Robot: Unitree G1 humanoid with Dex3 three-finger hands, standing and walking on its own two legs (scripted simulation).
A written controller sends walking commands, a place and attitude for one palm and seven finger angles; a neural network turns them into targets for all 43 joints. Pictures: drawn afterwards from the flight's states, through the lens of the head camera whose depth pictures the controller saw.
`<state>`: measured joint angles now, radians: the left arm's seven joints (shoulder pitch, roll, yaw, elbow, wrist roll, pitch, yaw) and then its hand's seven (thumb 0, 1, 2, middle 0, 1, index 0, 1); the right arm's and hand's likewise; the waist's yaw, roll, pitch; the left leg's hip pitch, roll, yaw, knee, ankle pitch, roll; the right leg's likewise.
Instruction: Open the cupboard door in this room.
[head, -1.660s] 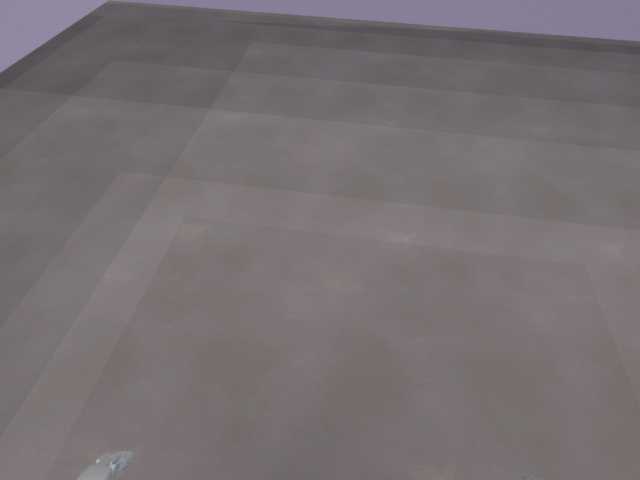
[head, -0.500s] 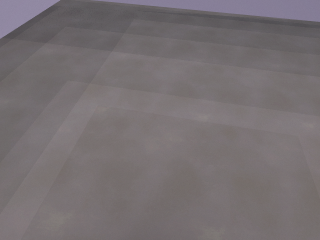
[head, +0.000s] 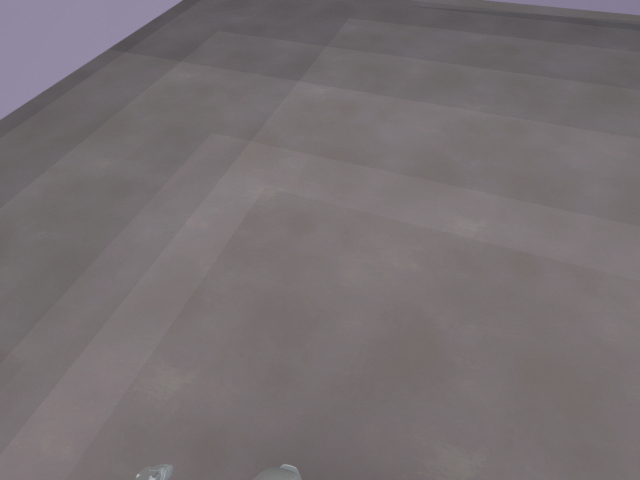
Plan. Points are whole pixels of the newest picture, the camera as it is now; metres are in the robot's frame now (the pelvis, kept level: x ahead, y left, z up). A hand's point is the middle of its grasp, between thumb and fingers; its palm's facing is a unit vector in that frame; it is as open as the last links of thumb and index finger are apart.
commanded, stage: turn or walk to find it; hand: left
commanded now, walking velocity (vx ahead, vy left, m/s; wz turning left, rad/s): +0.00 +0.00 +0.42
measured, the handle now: out of the picture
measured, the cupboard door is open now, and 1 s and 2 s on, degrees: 0 0 0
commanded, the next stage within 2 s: stand and wait in 1.16 s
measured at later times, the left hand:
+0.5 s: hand out of the picture -0.07 +0.25 -0.18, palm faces +0.27 -0.94 -0.22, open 7.4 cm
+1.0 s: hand out of the picture -0.03 +0.22 -0.14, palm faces +0.42 -0.86 -0.28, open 7.4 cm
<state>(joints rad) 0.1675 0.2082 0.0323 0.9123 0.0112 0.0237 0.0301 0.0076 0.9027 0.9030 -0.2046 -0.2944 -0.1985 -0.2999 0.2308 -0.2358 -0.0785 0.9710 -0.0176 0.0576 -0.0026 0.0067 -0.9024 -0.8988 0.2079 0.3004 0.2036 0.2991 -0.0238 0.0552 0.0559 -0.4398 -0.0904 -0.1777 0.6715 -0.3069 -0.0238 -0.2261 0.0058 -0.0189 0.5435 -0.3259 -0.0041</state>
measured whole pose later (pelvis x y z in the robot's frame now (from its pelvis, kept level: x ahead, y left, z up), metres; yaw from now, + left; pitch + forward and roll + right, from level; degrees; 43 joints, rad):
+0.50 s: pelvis -0.03 +0.05 +0.00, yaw +13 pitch +0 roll -1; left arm 0.28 0.26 0.06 0.98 0.02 0.07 0.03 0.01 0.90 0.90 -0.21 -0.29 -0.20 -0.30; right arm 0.14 -0.19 -0.04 0.95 -0.01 0.01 0.00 0.01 -0.91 -0.90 0.20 0.30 0.20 0.30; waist 0.03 -0.07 0.08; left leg -0.25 0.00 0.05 0.57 -0.32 0.05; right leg -0.41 -0.10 -0.07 1.01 -0.51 0.06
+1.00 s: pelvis -0.05 +0.00 +0.00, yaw +26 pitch +0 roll +1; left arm 0.17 0.17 0.03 0.89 0.01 0.02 0.02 0.01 0.90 0.90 -0.20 -0.29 -0.20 -0.30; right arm 0.28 -0.23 -0.08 0.99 -0.02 0.06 0.00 0.01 -0.90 -0.90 0.21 0.30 0.20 0.30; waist -0.04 0.06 0.05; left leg -0.42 -0.08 -0.09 0.80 -0.41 -0.01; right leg -0.24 -0.02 -0.07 0.55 -0.30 -0.03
